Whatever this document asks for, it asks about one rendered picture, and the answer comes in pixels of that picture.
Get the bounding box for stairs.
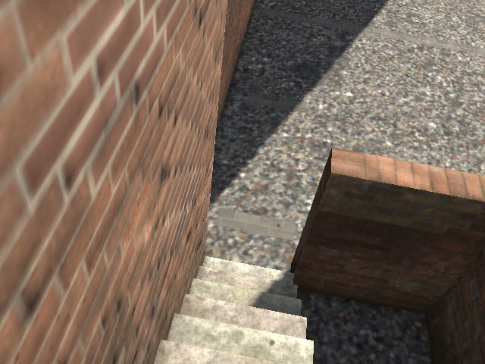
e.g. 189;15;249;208
154;256;314;364

